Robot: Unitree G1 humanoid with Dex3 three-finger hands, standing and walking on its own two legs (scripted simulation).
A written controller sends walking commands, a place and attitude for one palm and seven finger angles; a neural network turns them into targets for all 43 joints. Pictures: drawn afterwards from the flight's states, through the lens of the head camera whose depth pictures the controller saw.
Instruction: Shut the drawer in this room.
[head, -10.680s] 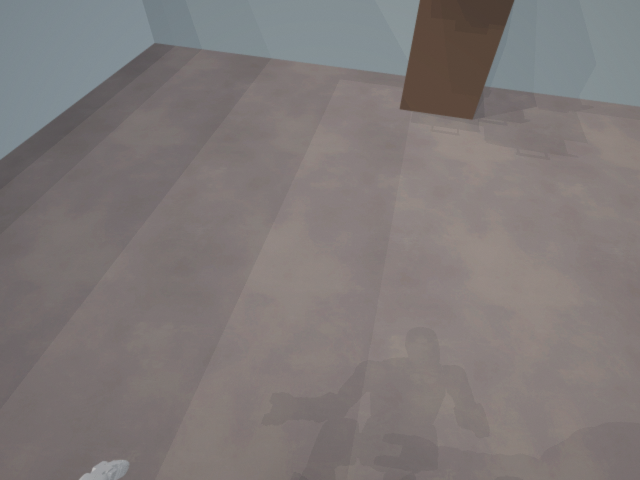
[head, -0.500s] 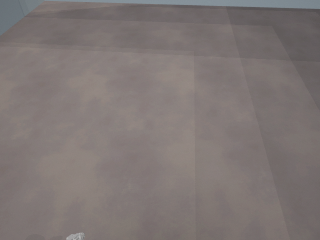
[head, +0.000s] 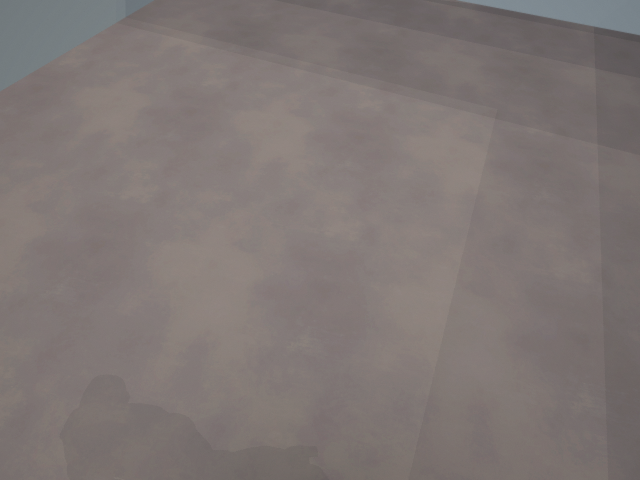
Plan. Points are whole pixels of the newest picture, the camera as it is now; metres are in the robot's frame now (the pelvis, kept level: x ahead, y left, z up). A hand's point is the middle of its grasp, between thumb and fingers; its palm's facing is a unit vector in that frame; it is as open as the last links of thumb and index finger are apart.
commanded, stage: turn or walk to find it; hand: left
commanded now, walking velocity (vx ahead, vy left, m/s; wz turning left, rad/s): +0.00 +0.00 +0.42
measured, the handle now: out of the picture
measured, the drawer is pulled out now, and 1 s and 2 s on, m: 0.17 0.17 0.17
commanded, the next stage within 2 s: none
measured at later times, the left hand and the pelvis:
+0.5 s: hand out of the picture +0.07 +0.19 -0.14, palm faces +0.19 -0.94 -0.28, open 7.4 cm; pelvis -0.01 -0.02 +0.00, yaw +11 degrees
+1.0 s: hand out of the picture -0.11 +0.20 -0.18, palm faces +0.46 -0.85 -0.25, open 7.4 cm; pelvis -0.04 +0.00 +0.00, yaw +24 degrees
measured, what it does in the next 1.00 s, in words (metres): steps on the spot, turning left: right foot, then left foot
